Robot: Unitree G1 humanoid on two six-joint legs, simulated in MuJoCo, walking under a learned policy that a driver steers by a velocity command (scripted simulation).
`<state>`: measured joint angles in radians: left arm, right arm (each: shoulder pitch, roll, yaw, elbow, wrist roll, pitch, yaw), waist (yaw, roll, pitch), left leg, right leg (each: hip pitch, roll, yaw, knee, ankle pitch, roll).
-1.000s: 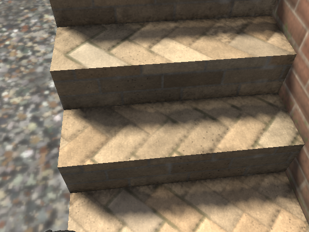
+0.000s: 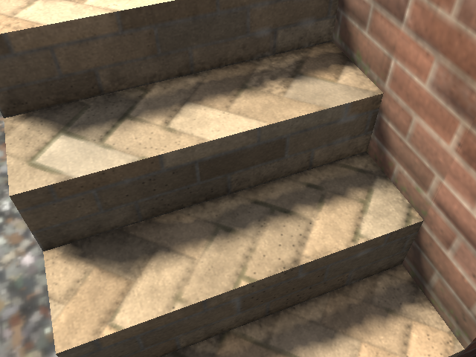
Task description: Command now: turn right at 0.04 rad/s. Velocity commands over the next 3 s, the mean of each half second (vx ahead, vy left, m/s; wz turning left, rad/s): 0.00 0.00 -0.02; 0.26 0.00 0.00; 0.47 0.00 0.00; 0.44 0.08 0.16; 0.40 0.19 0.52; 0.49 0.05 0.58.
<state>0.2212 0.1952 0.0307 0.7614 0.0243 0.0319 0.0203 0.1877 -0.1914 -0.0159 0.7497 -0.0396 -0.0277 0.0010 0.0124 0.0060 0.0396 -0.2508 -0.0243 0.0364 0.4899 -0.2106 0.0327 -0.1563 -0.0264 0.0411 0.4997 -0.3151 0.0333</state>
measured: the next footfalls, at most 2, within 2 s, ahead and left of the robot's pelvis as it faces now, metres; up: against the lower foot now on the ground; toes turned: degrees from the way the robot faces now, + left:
right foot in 1.04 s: +0.12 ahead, -0.15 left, +0.00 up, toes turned -4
left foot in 1.44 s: +0.34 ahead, +0.04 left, +0.20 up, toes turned +5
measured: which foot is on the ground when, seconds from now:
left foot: down 0.00-1.00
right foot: down 0.00-0.88, up 0.90-1.00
